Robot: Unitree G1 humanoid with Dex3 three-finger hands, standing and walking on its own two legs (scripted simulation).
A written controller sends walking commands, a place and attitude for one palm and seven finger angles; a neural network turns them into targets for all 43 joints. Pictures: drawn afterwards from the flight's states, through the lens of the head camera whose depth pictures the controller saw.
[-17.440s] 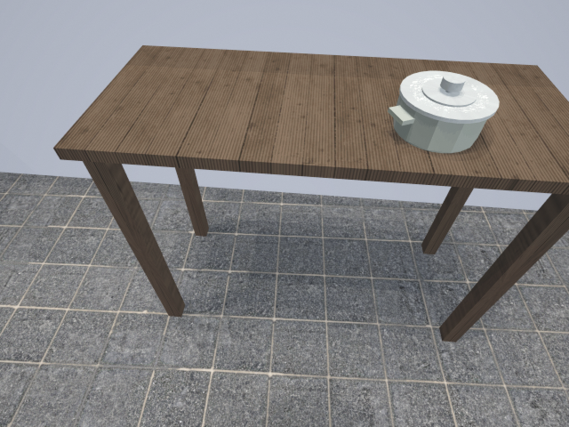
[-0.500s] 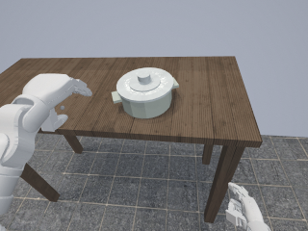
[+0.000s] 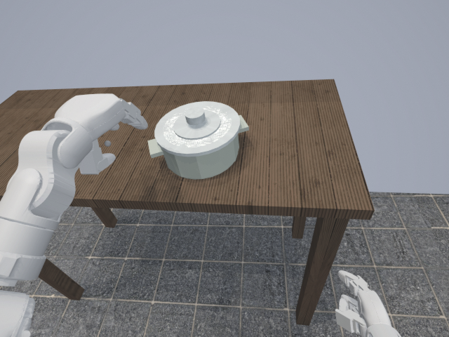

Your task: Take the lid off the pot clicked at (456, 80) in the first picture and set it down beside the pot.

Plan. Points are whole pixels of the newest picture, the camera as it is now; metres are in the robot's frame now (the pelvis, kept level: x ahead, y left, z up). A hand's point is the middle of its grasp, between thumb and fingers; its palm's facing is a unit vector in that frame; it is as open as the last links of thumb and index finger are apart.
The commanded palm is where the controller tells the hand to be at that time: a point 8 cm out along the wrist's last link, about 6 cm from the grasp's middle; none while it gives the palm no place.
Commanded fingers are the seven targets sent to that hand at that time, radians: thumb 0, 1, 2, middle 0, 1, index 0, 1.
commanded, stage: move the open hand above the knob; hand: left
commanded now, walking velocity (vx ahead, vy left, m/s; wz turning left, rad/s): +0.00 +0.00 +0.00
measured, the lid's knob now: (195, 116) +0.51 +0.11 +0.15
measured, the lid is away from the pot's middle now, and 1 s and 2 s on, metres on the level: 0.00 0.00 0.00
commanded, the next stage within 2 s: none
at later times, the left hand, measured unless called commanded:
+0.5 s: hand (147, 120) +0.41 +0.17 +0.22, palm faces -0.13 -0.02 -0.99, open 9.9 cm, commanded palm +0.38 +0.16 +0.29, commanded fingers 0.00 -0.36 1.64 -0.87 -0.08 -0.87 -0.08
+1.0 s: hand (174, 102) +0.45 +0.13 +0.22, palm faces -0.16 -0.03 -0.99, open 9.9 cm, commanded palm +0.44 +0.13 +0.29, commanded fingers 0.00 -0.36 1.64 -0.87 -0.08 -0.87 -0.08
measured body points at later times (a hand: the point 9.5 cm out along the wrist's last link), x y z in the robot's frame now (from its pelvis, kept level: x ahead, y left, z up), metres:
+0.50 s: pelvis +0.02 +0.00 +0.00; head +0.01 -0.05 +0.45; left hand +0.41 +0.16 +0.27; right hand +0.22 -0.22 -0.10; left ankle +0.06 +0.12 -0.74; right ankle +0.01 -0.12 -0.74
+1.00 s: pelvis +0.03 +0.00 +0.00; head +0.03 -0.05 +0.45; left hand +0.46 +0.13 +0.28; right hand +0.20 -0.24 -0.11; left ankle +0.06 +0.12 -0.73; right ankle +0.01 -0.12 -0.74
